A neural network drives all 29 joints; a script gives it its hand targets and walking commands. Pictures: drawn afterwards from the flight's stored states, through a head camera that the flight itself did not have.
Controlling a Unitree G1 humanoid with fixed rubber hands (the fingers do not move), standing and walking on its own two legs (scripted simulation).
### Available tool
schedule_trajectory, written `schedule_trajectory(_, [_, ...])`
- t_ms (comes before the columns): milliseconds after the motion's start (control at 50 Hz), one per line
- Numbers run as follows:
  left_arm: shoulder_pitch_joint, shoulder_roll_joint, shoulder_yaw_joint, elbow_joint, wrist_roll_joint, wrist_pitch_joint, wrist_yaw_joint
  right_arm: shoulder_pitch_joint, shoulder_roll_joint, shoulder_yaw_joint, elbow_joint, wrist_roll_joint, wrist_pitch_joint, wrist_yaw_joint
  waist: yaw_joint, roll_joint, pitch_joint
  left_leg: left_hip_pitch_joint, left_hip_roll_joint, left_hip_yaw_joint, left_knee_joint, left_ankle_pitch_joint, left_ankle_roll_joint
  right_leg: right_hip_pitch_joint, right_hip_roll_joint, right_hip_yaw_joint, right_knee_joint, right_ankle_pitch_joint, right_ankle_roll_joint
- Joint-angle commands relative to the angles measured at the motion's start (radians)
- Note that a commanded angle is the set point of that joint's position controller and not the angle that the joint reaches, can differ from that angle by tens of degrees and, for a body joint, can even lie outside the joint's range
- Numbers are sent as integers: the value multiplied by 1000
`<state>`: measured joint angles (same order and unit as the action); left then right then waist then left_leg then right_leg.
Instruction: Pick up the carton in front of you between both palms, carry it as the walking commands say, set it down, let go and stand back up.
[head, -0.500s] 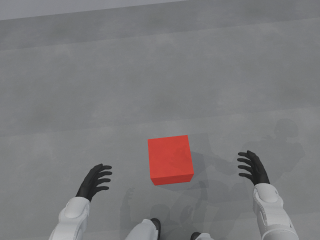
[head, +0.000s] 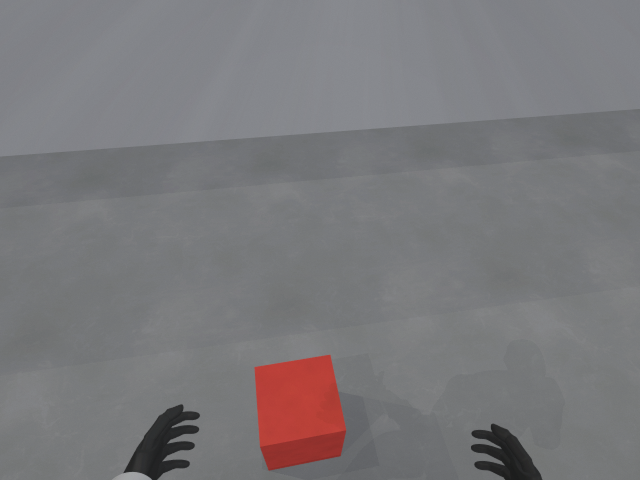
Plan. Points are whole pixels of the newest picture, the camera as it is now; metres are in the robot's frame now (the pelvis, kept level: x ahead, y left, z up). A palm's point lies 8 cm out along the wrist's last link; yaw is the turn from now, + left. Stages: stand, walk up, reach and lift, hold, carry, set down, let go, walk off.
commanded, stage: let go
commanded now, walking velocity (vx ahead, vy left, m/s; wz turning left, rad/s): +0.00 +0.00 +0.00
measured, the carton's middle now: (299, 413) +0.43 +0.07 -0.65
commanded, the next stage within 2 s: stand in 0.30 s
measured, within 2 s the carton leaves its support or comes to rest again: neither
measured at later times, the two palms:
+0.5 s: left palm out of the picture +0.14 +0.29 -0.09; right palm out of the picture +0.12 -0.26 -0.08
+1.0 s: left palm out of the picture +0.14 +0.32 -0.10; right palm out of the picture +0.12 -0.26 -0.08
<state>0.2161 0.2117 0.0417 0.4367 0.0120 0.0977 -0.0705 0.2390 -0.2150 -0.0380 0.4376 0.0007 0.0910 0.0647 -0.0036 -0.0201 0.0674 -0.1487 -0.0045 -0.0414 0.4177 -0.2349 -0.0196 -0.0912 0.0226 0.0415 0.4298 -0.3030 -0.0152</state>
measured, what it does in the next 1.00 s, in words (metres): stands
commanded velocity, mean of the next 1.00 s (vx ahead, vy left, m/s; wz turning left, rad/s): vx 0.00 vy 0.00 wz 0.00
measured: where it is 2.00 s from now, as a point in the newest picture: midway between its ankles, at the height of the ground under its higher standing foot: outside the picture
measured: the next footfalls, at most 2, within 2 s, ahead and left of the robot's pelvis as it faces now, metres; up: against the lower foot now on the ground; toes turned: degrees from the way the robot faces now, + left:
none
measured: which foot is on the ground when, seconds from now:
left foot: down 0.00-1.00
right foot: down 0.00-1.00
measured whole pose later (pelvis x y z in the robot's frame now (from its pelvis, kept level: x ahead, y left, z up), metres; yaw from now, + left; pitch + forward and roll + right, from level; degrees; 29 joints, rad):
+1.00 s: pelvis +0.01 +0.03 +0.00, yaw -1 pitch -1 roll +0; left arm 0.17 0.36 0.02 0.80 0.03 0.00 0.02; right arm 0.16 -0.33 -0.04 0.81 -0.03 0.00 -0.02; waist -0.01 -0.04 0.02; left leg -0.19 -0.03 -0.01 0.49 -0.29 0.03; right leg -0.12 0.00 0.07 0.45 -0.32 0.03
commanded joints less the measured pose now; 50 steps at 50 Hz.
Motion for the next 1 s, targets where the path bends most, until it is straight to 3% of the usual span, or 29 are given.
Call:
schedule_trajectory(0, [-16,106,42,-85,8,5,-1,-78,-74,-16,-115,-2,2,4,27,10,-34,109,-63,47,-13,211,2,-81,1,-13,-85,253,43])
schedule_trajectory(20, [-46,137,38,-149,23,55,23,-33,-74,-18,-61,15,-26,-17,17,24,-87,101,-84,56,28,188,-5,-49,1,-13,-53,320,42])
schedule_trajectory(40, [-34,130,29,-129,19,69,33,-39,-79,-11,-70,12,-29,-26,14,-5,-74,90,-82,53,29,171,-2,-59,-1,-11,-44,336,46])
schedule_trajectory(280, [-54,107,9,-163,6,125,57,-49,-91,-25,-63,-4,5,-30,1,2,-33,85,-67,44,16,168,-3,-82,15,-27,-41,239,23])
schedule_trajectory(300, [-82,217,44,-25,23,41,92,-49,-204,-60,69,-50,-23,-62,20,-120,-10,-74,28,-7,45,96,-2,-163,-52,15,-32,52,40])
schedule_trajectory(340, [-66,208,40,6,36,-23,96,-40,-216,-64,90,-62,-54,-72,-7,-58,-21,-70,34,-24,29,-40,13,-197,-59,61,-50,-108,23])
schedule_trajectory(360, [-69,202,39,17,38,-40,92,-47,-215,-61,102,-61,-66,-70,-8,-13,-24,-97,40,-39,11,-97,20,-189,-56,62,-37,-122,15])
schedule_trajectory(420, [-61,196,39,69,33,-71,79,-86,-214,-54,134,-51,-87,-67,6,55,-72,-134,66,-76,-10,-79,36,-119,-50,44,16,0,14])
schedule_trajectory(520, [-56,228,34,139,30,-92,83,-80,-236,-53,181,-42,-96,-73,-3,49,-125,-65,73,-66,42,172,36,-80,-69,57,19,177,17])
schedule_trajectory(660, [-45,254,23,214,24,-101,93,-66,-270,-50,237,-39,-97,-84,-6,42,-136,-14,85,-68,51,322,40,-58,-79,57,24,286,17])
schedule_trajectory(800, [-53,266,17,263,21,-105,98,-76,-282,-45,276,-33,-99,-88,-5,26,-131,9,89,-67,42,365,42,-46,-87,59,12,316,19])
schedule_trajectory(980, [-70,279,15,313,19,-110,99,-101,-287,-38,326,-30,-104,-87,-5,18,-111,14,92,-70,10,315,45,-39,-97,69,-23,284,17])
